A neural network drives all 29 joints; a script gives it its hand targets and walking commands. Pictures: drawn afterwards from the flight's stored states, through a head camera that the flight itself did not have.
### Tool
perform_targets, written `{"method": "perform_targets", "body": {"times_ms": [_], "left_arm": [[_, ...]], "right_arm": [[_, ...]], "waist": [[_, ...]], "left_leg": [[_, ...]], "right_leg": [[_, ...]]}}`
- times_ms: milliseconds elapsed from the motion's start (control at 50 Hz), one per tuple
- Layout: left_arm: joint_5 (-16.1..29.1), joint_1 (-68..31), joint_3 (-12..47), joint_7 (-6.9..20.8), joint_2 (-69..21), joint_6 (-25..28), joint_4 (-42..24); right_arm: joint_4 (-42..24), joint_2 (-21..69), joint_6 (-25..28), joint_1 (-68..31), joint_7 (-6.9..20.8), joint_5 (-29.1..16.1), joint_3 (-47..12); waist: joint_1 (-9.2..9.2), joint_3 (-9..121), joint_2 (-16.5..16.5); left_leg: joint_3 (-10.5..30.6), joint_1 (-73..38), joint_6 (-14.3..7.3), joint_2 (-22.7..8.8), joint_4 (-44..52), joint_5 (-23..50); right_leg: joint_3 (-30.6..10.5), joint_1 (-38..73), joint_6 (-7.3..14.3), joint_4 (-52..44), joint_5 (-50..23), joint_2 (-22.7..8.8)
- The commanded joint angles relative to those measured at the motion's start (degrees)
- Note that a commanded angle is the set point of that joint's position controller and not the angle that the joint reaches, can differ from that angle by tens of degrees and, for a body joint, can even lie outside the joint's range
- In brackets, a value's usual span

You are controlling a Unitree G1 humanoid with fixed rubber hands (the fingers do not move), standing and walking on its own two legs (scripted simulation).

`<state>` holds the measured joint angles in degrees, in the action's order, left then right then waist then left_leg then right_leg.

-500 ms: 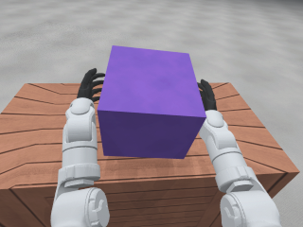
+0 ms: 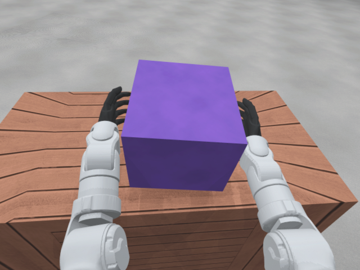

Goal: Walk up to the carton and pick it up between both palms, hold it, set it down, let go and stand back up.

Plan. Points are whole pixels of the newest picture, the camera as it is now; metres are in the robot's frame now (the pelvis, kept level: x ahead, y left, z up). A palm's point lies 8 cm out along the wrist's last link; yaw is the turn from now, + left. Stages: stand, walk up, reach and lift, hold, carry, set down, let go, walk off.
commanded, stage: set down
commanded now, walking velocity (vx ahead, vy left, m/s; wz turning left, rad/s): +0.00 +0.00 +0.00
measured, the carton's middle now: (180, 125) +0.42 +0.00 +0.13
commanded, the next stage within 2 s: none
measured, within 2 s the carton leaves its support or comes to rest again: rests again in 1.62 s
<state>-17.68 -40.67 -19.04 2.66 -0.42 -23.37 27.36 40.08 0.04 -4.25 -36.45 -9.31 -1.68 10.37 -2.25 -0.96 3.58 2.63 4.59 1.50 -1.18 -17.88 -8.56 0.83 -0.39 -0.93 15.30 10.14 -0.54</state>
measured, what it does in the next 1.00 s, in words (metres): stands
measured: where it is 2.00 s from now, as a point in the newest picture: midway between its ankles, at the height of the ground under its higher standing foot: outside the picture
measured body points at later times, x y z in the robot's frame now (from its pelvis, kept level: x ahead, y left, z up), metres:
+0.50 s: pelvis +0.00 +0.00 +0.00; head -0.01 +0.03 +0.45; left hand +0.42 +0.17 +0.13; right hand +0.40 -0.15 +0.12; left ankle +0.02 +0.13 -0.75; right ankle -0.01 -0.13 -0.75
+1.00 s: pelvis +0.01 +0.00 +0.00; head +0.02 +0.03 +0.45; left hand +0.42 +0.17 +0.10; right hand +0.41 -0.15 +0.10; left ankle +0.02 +0.13 -0.75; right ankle -0.01 -0.13 -0.75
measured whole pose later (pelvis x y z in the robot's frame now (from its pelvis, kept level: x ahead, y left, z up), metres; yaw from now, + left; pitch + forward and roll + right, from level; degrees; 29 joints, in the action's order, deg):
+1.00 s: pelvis +0.01 +0.00 +0.00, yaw +0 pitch +1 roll -1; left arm -14.7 -41.3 -20.6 1.0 0.9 -8.8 44.0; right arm 46.8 3.8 3.3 -37.0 -6.7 10.7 20.8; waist 0.5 1.3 3.3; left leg 1.3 10.7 1.7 -1.8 -17.5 -8.2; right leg 1.7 -6.5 -0.7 14.7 9.7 -0.5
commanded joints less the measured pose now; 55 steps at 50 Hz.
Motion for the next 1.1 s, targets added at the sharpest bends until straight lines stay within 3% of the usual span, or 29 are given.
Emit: {"method": "perform_targets", "body": {"times_ms": [0, 40, 100, 120, 220, 300, 400, 420, 460, 500, 540, 580, 740, 840, 960, 1080], "left_arm": [[6.33, -31.30, 22.66, 7.70, -32.23, 4.77, -3.48], [6.59, -31.76, 22.83, 7.42, -32.25, 5.22, -2.87], [7.19, -32.65, 23.29, 7.15, -32.27, 5.75, -3.00], [7.71, -33.36, 23.80, 6.88, -32.83, 5.88, -3.06], [7.67, -35.21, 23.87, 6.32, -34.33, 7.57, -1.06], [6.43, -36.86, 22.93, 6.69, -34.01, 8.84, 2.64], [5.55, -38.11, 19.59, 6.78, -33.14, 11.47, 7.39], [5.70, -37.89, 20.11, 6.77, -32.72, 12.07, 7.48], [5.66, -36.97, 18.76, 6.62, -32.84, 13.25, 8.91], [5.14, -35.79, 18.98, 6.53, -33.38, 14.27, 8.88], [4.66, -34.52, 17.90, 6.53, -33.34, 14.57, 10.33], [4.97, -34.55, 17.88, 6.22, -33.65, 15.07, 9.55], [4.74, -35.52, 16.80, 6.23, -32.82, 15.83, 11.02], [5.64, -37.24, 19.18, 5.97, -35.18, 17.97, 10.08], [4.45, -36.49, 17.59, 6.18, -33.43, 18.35, 10.69], [3.66, -36.24, 15.47, 6.00, -32.57, 19.09, 12.95]], "right_arm": [[-21.66, 29.43, 6.78, -51.50, 7.75, -0.59, -22.71], [-20.31, 28.68, 7.09, -50.73, 7.69, 0.04, -21.25], [-19.00, 28.48, 7.04, -49.85, 7.65, 0.30, -21.10], [-18.67, 28.31, 6.85, -49.68, 7.75, -0.06, -20.84], [-13.00, 27.61, 6.93, -48.13, 8.90, 4.00, -14.53], [-7.19, 28.05, 7.02, -45.52, 9.38, 6.52, -10.77], [-5.13, 29.13, 8.60, -47.12, 10.06, 7.55, -9.60], [-5.14, 29.87, 9.05, -46.96, 10.11, 8.55, -9.33], [-5.66, 30.44, 9.75, -48.23, 10.46, 7.87, -10.65], [-6.10, 31.59, 10.61, -48.05, 10.46, 8.18, -11.58], [-7.94, 32.66, 10.77, -48.57, 10.57, 7.55, -13.51], [-8.15, 32.56, 10.98, -48.58, 10.69, 7.42, -13.95], [-7.40, 33.54, 10.79, -45.71, 10.78, 10.57, -12.51], [-7.47, 34.80, 12.20, -45.82, 11.01, 11.78, -12.34], [-1.24, 33.75, 12.33, -40.54, 11.35, 13.94, -7.91], [-1.04, 32.97, 13.64, -42.31, 11.78, 14.77, -6.52]], "waist": [[2.35, 30.90, -2.49], [1.26, 29.92, -2.81], [1.93, 30.99, -2.80], [1.15, 30.40, -3.15], [-0.51, 28.96, -6.86], [-1.59, 28.03, -7.08], [0.40, 28.13, -6.10], [0.04, 30.27, -5.36], [1.55, 31.15, -4.77], [1.85, 33.19, -4.66], [3.27, 33.82, -2.90], [4.15, 34.09, -3.31], [3.05, 32.82, -1.64], [2.50, 37.83, -4.28], [1.52, 33.63, -6.06], [2.80, 33.00, -5.37]], "left_leg": [[-5.67, -9.14, 0.64, 3.33, -1.98, 21.90], [-5.70, -9.52, 1.17, 3.34, -1.71, 21.57], [-5.33, -8.93, 1.09, 3.23, -1.66, 21.02], [-5.29, -9.56, 1.27, 3.02, -1.26, 20.23], [-5.42, -11.19, 2.53, 2.55, -0.88, 17.22], [-5.96, -10.49, 2.75, 2.18, -0.09, 14.44], [-6.67, -8.16, 1.94, 2.56, 0.19, 16.34], [-6.65, -8.39, 2.02, 2.62, -0.19, 17.93], [-6.58, -7.49, 1.77, 2.58, -0.61, 19.24], [-7.10, -8.20, 2.09, 2.64, -1.44, 23.84], [-7.34, -6.66, 1.31, 2.74, -1.64, 23.74], [-7.08, -5.44, 1.35, 2.62, -1.14, 23.65], [-7.57, -4.13, 0.88, 2.51, -0.95, 21.03], [-7.92, -5.76, 1.72, 2.23, -2.12, 23.94], [-8.04, -6.43, 2.45, 2.27, -1.41, 24.60], [-8.95, -4.40, 2.06, 1.88, -1.25, 22.55]], "right_leg": [[3.94, 6.54, -3.04, 1.00, -22.04, 3.02], [4.58, 6.16, -3.15, 0.72, -22.36, 3.03], [4.09, 5.91, -2.88, 0.69, -21.39, 3.21], [4.51, 4.90, -2.93, 0.34, -20.61, 3.07], [5.70, -1.08, -1.37, -1.29, -12.77, 3.18], [5.57, -1.12, -1.18, -1.52, -10.83, 2.76], [4.98, 0.97, -1.70, -0.91, -14.11, 2.27], [4.91, 2.07, -1.53, -0.42, -16.14, 2.65], [4.74, 3.00, -1.78, 0.24, -17.71, 2.49], [4.69, 5.26, -1.97, 1.03, -23.16, 2.66], [4.21, 6.36, -2.37, 1.59, -25.39, 2.26], [4.14, 7.20, -2.26, 1.51, -25.41, 2.68], [4.12, 5.30, -2.39, 1.35, -24.39, 2.63], [4.31, 4.42, -2.01, 2.27, -26.61, 1.94], [5.11, 3.55, -1.62, 1.68, -25.22, 1.96], [4.92, 3.50, -1.39, 1.47, -21.80, 2.08]]}}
